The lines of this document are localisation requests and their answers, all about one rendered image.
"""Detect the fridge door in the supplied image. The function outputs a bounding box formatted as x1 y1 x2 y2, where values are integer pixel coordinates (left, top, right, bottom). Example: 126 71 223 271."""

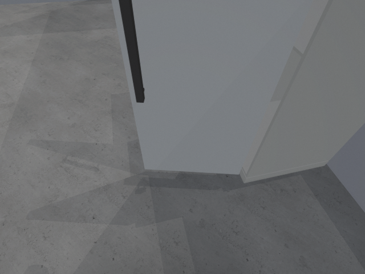
111 0 313 175

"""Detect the handle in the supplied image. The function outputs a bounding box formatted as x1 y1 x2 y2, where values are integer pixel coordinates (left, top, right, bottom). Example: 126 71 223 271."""
119 0 145 103

